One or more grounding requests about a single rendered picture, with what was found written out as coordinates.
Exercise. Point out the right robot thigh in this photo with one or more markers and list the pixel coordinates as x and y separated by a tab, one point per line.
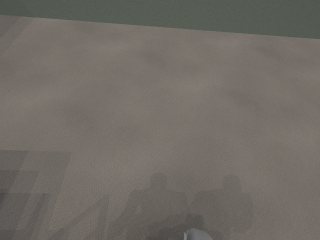
195	234

